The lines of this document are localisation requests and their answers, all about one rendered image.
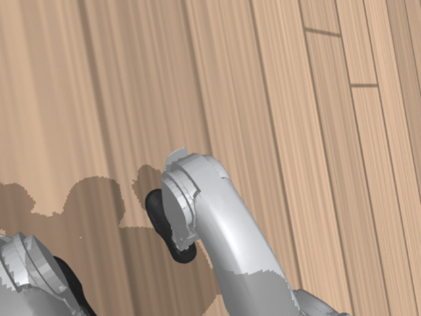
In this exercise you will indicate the right robot hand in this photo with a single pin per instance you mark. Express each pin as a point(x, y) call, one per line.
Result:
point(310, 305)

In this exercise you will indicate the right robot foot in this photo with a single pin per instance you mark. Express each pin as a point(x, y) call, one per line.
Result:
point(155, 211)

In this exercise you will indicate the left robot foot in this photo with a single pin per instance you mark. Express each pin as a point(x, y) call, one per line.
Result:
point(75, 286)

